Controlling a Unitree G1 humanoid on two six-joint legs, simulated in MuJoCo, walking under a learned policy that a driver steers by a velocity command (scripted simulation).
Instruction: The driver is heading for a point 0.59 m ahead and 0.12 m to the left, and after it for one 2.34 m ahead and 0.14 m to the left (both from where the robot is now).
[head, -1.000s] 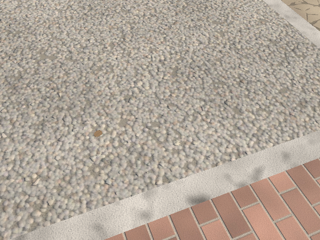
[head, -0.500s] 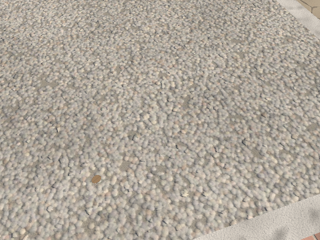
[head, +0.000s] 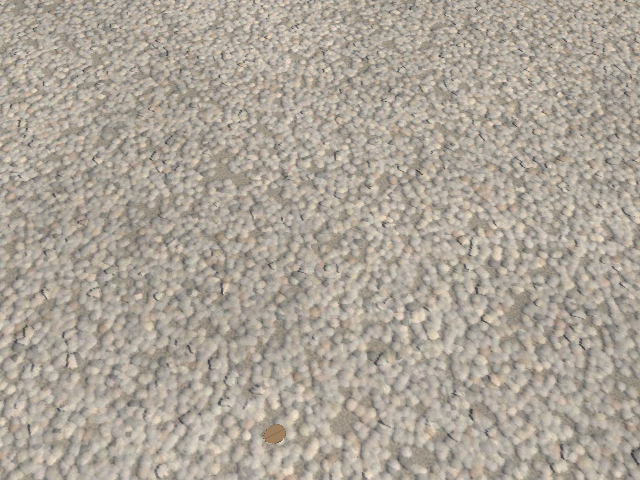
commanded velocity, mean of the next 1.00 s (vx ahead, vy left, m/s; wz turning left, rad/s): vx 0.43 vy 0.00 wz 0.47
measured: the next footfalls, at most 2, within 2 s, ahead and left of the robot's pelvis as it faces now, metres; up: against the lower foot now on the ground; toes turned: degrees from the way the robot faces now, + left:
right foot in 0.40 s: +0.44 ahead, -0.10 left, +0.00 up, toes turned +17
left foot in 0.88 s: +0.57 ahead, +0.25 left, +0.00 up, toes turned +30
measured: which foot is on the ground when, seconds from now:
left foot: down 0.00-0.42, up 0.44-0.86, down 0.88-1.00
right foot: up 0.00-0.38, down 0.40-0.88, up 0.90-1.00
